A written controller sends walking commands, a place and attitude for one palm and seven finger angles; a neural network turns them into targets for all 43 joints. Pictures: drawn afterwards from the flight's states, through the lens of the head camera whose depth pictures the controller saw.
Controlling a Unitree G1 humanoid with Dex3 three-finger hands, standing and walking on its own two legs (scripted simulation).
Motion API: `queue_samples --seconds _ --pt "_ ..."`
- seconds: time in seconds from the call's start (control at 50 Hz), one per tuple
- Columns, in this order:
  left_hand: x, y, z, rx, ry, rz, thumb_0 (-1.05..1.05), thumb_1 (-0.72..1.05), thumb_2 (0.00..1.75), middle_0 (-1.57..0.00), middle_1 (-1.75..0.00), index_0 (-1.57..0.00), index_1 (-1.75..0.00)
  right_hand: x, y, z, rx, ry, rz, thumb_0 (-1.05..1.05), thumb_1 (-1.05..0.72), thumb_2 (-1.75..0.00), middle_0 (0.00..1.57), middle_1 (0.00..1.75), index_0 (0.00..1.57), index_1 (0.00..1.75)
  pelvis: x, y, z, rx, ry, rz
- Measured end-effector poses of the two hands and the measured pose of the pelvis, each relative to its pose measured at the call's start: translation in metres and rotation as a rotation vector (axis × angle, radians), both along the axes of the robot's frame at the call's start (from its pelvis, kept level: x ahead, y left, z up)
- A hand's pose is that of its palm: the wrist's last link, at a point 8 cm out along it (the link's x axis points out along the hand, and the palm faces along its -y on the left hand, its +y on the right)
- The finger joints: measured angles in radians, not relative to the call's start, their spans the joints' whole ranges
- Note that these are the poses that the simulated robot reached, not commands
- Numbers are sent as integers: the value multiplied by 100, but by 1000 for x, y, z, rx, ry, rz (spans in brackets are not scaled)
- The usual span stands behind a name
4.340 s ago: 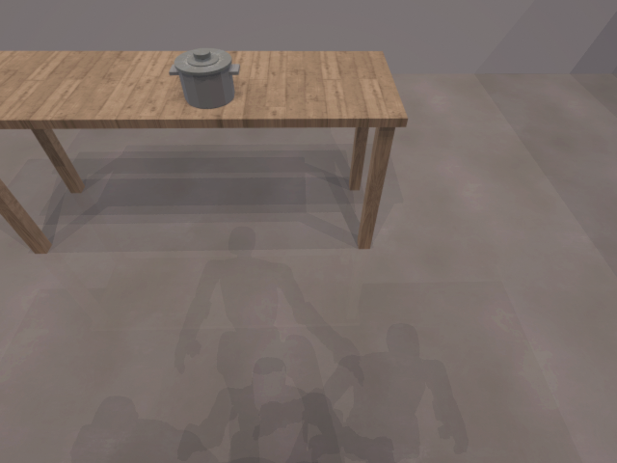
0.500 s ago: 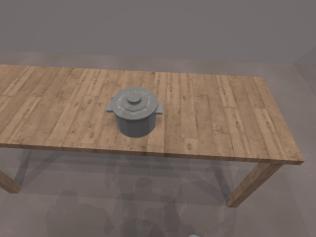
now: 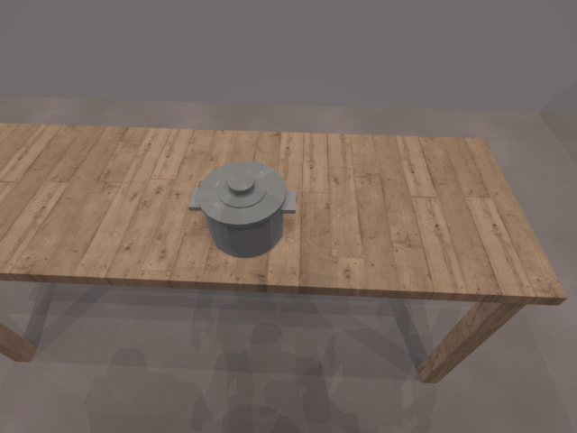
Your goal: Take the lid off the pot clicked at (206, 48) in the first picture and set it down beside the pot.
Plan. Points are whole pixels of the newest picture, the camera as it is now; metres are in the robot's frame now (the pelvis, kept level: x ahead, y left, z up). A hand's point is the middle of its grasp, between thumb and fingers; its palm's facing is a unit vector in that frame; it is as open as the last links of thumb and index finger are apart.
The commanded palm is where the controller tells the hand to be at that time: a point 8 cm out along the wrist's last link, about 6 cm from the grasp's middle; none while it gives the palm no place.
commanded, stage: come to a stop and stand still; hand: left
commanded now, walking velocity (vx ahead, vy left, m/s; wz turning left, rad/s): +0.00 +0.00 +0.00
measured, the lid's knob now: (241, 183) +0.52 +0.11 +0.03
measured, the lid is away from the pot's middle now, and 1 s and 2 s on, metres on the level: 0.00 0.00 0.00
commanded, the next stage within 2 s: look again from close up in 0.58 s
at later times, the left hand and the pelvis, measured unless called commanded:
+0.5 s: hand out of the picture +0.03 +0.18 -0.16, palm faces +0.00 -0.97 -0.23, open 7.3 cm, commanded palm none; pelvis +0.02 +0.00 +0.01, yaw +0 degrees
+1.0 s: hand out of the picture +0.04 +0.16 -0.16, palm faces +0.01 -0.97 -0.23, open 7.3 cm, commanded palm none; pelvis +0.03 -0.02 +0.01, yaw +0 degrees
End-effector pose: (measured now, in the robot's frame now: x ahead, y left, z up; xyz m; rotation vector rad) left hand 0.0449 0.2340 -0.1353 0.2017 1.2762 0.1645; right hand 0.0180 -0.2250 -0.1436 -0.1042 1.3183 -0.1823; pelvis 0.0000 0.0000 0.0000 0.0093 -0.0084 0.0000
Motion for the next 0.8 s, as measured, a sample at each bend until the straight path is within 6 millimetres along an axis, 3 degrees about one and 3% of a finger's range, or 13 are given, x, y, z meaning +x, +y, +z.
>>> queue_samples --seconds 0.14,0.28,0.44,0.8 --pt "-26 17 9 27 49 16 1 91 90 -20 -30 -21 -30 7 8 0 10 -59 35 1 -93 -90 20 30 20 29 4 9 2 3 3 -6" --pt "-36 11 14 19 83 27 1 91 90 -20 -30 -20 -30 8 10 0 24 -28 56 1 -93 -90 20 30 20 29 10 9 7 6 0 -6" --pt "-27 -8 10 -16 96 17 1 91 90 -20 -30 -20 -30 1 12 -1 39 24 49 1 -92 -90 20 30 20 29 18 3 9 7 -3 -6" --pt "-5 -19 11 -3 89 14 1 92 90 -20 -30 -21 -30 -16 12 -2 69 123 21 0 -91 -90 20 30 20 29 29 -12 11 5 -2 -3"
